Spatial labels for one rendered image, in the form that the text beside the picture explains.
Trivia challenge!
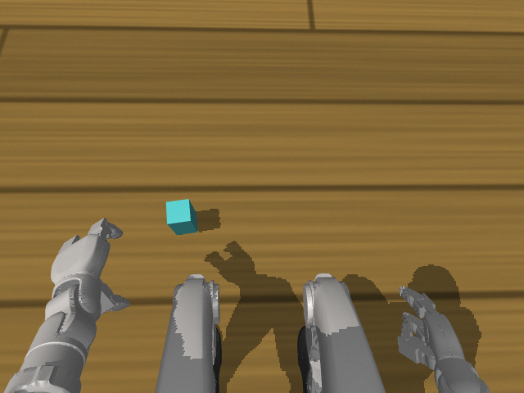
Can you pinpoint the right robot hand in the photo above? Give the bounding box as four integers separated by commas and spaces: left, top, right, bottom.
397, 286, 465, 370

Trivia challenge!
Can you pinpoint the right robot foot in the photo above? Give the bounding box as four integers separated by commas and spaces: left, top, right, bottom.
297, 326, 321, 393

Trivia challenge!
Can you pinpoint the right robot arm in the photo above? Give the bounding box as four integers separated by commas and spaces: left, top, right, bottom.
434, 358, 490, 393

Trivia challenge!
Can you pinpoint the left robot arm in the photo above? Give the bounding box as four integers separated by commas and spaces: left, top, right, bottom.
3, 273, 102, 393

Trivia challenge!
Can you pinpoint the carton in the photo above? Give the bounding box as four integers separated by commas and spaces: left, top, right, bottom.
166, 199, 198, 235

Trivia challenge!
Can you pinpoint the left robot hand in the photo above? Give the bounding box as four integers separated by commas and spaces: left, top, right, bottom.
51, 218, 131, 314

